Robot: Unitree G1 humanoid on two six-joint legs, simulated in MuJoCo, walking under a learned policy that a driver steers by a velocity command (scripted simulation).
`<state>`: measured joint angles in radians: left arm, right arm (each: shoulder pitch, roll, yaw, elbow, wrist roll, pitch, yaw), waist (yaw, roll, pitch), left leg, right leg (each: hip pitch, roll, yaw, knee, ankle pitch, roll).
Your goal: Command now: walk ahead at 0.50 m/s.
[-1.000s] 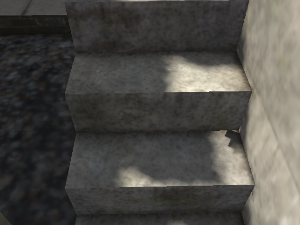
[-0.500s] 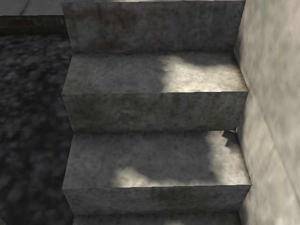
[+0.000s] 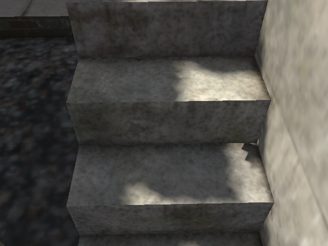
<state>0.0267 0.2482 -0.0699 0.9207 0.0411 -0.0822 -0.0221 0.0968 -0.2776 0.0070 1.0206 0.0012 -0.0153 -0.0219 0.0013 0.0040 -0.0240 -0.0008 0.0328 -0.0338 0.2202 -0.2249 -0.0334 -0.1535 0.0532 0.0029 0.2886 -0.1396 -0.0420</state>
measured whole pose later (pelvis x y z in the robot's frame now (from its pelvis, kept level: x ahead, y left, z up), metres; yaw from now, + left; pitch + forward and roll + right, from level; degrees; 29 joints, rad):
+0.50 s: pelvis -0.02 +0.00 +0.00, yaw +0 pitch +0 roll +0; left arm 0.14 0.25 -0.05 1.02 0.03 -0.06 -0.01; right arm 0.19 -0.26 -0.01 1.07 0.00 0.02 -0.02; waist -0.01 0.01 -0.01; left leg -0.07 0.03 -0.03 0.30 -0.24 -0.04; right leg -0.21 0.06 0.01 0.34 -0.14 -0.05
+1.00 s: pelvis -0.03 +0.00 +0.00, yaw +0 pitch +2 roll +0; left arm 0.20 0.23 -0.01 1.06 0.03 -0.08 0.01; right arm 0.24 -0.24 -0.04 1.06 0.00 0.02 -0.05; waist 0.01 0.01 -0.02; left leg -0.12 0.02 -0.03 0.32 -0.24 -0.03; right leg -0.26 0.05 0.02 0.35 -0.12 -0.05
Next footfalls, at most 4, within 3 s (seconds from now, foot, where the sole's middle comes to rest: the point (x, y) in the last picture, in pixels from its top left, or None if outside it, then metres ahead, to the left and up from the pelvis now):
none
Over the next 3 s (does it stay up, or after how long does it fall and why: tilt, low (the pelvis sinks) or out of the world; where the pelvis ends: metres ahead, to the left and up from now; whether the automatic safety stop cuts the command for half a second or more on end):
stays up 0.00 0.00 0.00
